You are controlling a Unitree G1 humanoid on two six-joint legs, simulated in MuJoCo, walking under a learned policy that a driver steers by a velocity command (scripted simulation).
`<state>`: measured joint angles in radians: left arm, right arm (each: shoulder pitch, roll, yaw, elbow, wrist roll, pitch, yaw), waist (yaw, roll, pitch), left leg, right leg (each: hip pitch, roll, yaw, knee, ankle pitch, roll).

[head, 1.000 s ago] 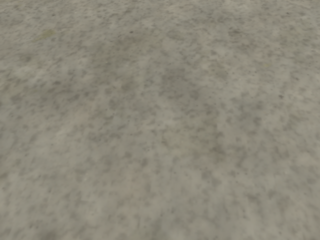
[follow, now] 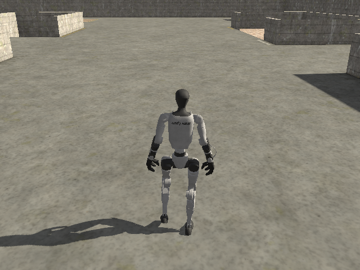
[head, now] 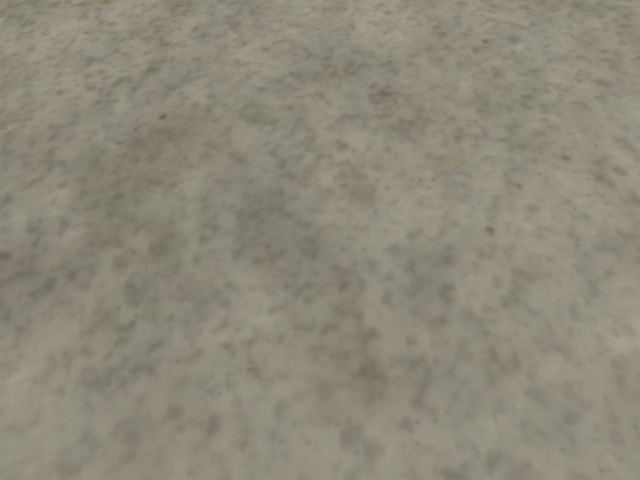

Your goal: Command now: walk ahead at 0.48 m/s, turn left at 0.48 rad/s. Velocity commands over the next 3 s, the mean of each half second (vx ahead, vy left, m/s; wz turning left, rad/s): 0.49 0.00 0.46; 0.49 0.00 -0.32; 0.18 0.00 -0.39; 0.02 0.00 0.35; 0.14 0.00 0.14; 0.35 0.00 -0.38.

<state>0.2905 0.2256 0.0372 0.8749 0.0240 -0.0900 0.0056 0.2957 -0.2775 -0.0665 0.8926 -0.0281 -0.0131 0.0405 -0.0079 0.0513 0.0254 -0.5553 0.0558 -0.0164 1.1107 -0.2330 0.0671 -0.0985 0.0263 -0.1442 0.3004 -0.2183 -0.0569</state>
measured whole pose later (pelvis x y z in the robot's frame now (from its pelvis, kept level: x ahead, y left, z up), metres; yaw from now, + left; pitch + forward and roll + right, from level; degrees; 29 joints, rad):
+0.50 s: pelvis +0.26 +0.06 -0.01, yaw +15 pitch +0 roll +0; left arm 0.22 0.25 0.03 0.82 0.03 -0.05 -0.02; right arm 0.26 -0.26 -0.06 0.88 -0.01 -0.05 0.01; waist 0.01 -0.02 0.07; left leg -0.18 -0.14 0.05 0.36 -0.18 0.14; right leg -0.54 -0.12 0.01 1.14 -0.29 -0.01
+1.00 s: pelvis +0.55 +0.07 -0.01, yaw +1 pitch +0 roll +0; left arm 0.25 0.28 0.07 0.86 0.01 -0.03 -0.01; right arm 0.25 -0.24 -0.01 0.86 -0.03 -0.08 0.00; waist -0.01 0.01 0.06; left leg -0.42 0.03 -0.01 1.24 -0.34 0.02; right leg -0.28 0.14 -0.04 0.47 -0.19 -0.14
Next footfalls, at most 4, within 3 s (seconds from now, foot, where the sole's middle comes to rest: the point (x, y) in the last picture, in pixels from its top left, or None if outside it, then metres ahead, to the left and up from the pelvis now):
0.30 left None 0.30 0.11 -0.78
0.86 right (333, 418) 0.63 0.04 -0.78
1.34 left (281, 324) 0.87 0.16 -0.78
1.76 right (350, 369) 0.74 -0.01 -0.78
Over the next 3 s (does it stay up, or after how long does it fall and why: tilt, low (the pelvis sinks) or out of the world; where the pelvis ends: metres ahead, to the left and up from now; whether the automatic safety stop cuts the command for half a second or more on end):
stays up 0.96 0.04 0.00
